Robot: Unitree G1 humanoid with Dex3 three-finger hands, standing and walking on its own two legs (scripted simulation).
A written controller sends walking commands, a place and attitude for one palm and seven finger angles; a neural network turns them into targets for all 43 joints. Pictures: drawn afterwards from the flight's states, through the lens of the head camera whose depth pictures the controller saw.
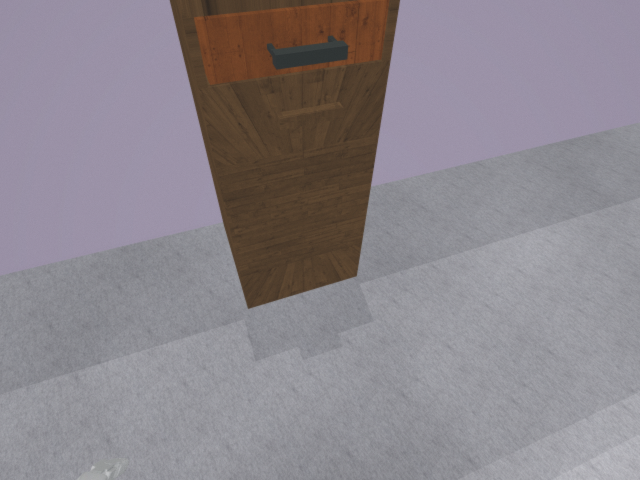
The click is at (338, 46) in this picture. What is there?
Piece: drawer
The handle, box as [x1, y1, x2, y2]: [267, 36, 347, 69]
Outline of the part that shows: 347,56 347,45 342,40 337,41 332,36 328,36 328,41 326,43 275,49 271,43 267,44 267,48 272,56 273,64 276,69 346,59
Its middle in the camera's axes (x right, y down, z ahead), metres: -0.03 -0.38 +0.77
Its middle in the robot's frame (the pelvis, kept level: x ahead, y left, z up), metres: +0.85 +0.08 +0.15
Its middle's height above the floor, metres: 0.92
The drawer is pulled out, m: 0.00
